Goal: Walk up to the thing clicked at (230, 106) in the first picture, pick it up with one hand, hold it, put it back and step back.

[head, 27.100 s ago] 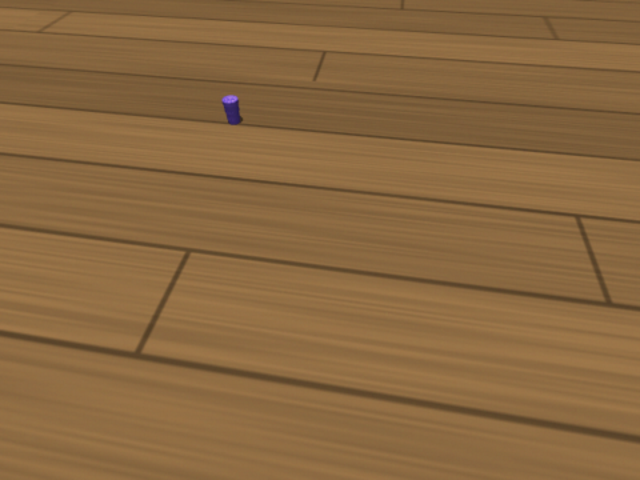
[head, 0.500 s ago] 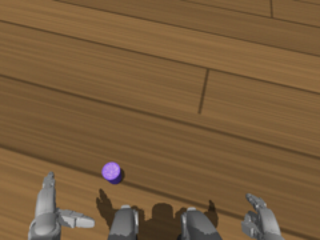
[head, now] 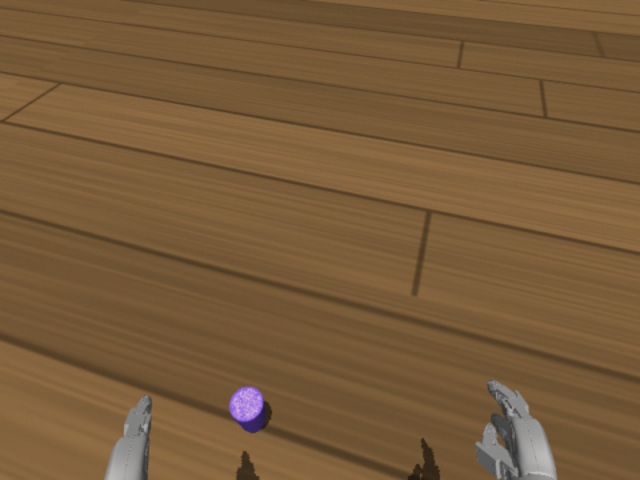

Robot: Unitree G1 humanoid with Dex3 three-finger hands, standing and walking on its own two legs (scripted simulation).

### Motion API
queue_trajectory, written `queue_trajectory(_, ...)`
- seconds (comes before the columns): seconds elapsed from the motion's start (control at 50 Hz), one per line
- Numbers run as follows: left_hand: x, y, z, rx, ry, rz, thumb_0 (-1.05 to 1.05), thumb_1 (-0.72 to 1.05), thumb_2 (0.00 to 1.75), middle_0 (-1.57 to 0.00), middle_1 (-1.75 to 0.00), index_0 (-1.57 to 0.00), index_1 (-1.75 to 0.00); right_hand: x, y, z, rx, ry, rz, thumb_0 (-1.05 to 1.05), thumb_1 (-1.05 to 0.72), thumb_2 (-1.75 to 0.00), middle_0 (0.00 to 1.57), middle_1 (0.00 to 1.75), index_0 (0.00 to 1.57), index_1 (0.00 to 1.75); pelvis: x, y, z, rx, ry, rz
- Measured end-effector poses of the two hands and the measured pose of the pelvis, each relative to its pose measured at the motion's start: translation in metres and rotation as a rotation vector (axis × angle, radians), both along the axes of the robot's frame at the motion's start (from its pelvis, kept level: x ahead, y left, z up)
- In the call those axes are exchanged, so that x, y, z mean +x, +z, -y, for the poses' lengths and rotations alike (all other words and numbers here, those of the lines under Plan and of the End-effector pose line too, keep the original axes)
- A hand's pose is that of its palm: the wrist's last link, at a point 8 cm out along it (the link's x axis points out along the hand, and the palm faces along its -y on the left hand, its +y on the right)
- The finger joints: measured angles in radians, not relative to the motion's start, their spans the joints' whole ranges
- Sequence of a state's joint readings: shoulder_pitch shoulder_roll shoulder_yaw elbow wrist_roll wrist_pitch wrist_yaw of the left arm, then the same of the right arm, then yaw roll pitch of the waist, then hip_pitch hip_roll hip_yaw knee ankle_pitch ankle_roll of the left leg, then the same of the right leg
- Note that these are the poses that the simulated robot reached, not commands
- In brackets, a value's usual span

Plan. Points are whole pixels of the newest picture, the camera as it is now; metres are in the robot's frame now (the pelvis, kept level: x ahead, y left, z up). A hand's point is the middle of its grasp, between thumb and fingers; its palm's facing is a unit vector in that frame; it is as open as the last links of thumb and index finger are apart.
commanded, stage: home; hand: left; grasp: from the side
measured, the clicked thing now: (250, 412) +0.42 +0.21 -0.65
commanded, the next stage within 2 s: stand in 1.44 s
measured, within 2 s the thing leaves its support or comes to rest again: neither
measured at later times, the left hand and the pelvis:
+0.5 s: hand out of the picture +0.15 +0.17 -0.05, palm faces +0.10 -0.95 -0.28, open 17.4 cm; pelvis -0.02 -0.01 +0.00, yaw +0 degrees
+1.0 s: hand (194, 478) +0.16 +0.17 -0.05, palm faces +0.10 -0.96 -0.27, open 17.3 cm; pelvis -0.01 -0.01 +0.00, yaw +0 degrees
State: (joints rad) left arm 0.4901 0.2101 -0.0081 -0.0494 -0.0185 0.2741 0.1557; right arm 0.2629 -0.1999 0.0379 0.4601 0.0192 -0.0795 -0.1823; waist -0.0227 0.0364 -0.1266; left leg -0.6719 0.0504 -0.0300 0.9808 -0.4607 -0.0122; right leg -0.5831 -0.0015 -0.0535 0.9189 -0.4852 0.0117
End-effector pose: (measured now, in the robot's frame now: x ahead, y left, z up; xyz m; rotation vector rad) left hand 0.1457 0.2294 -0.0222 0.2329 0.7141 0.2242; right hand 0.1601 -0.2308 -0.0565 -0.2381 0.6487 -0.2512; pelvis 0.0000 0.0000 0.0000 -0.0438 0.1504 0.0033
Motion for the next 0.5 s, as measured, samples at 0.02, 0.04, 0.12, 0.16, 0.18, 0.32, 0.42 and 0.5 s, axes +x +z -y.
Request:
queue_trajectory(0.02,-0.001,-0.001,0.000,-0.001,0.001,-0.005,-0.01,-0.54,0.06,-0.06,-0.05,-0.05,-0.05,0.000,0.001,0.001,-0.004,0.005,0.003,0.02,-0.90,-0.90,0.20,0.30,0.21,0.30,-0.001,0.000,0.000,0.000,0.001,0.002)
queue_trajectory(0.04,-0.003,-0.001,0.001,-0.003,0.002,-0.008,-0.01,-0.54,0.06,-0.06,-0.06,-0.05,-0.05,0.000,0.002,0.002,-0.007,0.007,0.006,0.02,-0.90,-0.90,0.20,0.30,0.21,0.30,-0.001,0.000,0.001,0.001,0.002,0.005)
queue_trajectory(0.12,-0.006,-0.002,0.003,-0.005,0.003,-0.009,-0.01,-0.55,0.05,-0.05,-0.06,-0.05,-0.05,-0.004,0.002,0.007,-0.016,0.010,0.005,0.02,-0.90,-0.90,0.20,0.30,0.21,0.30,-0.004,0.001,0.003,0.002,0.004,0.015)
queue_trajectory(0.16,-0.007,-0.002,0.004,-0.005,0.000,-0.007,-0.01,-0.55,0.05,-0.05,-0.06,-0.05,-0.05,-0.008,0.002,0.009,-0.017,0.008,0.000,0.02,-0.90,-0.90,0.20,0.30,0.21,0.30,-0.006,0.001,0.005,0.003,0.006,0.019)
queue_trajectory(0.18,-0.007,-0.002,0.005,-0.005,-0.001,-0.006,-0.01,-0.55,0.05,-0.05,-0.06,-0.05,-0.05,-0.010,0.001,0.010,-0.017,0.008,-0.003,0.02,-0.90,-0.90,0.20,0.30,0.21,0.30,-0.006,0.002,0.005,0.003,0.006,0.021)
queue_trajectory(0.32,-0.010,0.000,0.011,-0.005,-0.013,-0.001,-0.01,-0.54,0.06,-0.05,-0.06,-0.05,-0.05,-0.026,-0.004,0.016,-0.007,-0.008,-0.027,0.02,-0.90,-0.90,0.20,0.30,0.21,0.30,-0.012,0.003,0.010,0.008,0.003,0.026)
queue_trajectory(0.42,-0.013,-0.001,0.016,-0.005,-0.021,-0.009,-0.01,-0.53,0.07,-0.06,-0.06,-0.06,-0.05,-0.034,-0.007,0.020,0.000,-0.015,-0.039,0.02,-0.90,-0.90,0.20,0.30,0.21,0.30,-0.015,0.002,0.013,0.011,0.001,0.027)
queue_trajectory(0.5,-0.015,-0.001,0.017,-0.005,-0.024,-0.008,-0.01,-0.52,0.07,-0.06,-0.06,-0.06,-0.05,-0.037,-0.009,0.022,0.001,-0.016,-0.041,0.02,-0.90,-0.90,0.20,0.30,0.21,0.30,-0.017,0.002,0.014,0.013,0.000,0.027)
